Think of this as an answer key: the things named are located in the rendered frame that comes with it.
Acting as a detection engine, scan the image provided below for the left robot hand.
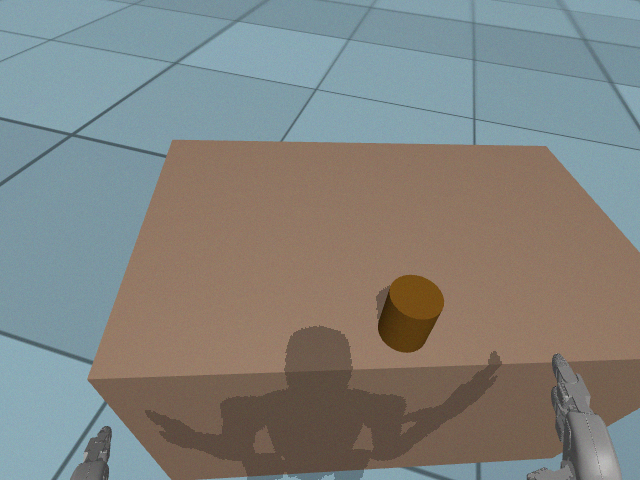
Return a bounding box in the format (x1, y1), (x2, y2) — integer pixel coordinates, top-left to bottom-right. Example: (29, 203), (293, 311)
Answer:
(70, 426), (112, 480)

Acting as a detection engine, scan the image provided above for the right robot hand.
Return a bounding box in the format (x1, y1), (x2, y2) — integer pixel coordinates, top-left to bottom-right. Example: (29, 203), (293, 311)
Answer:
(527, 354), (622, 480)

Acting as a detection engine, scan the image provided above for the can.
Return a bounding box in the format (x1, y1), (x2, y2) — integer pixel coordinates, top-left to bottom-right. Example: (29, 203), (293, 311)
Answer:
(378, 275), (444, 353)

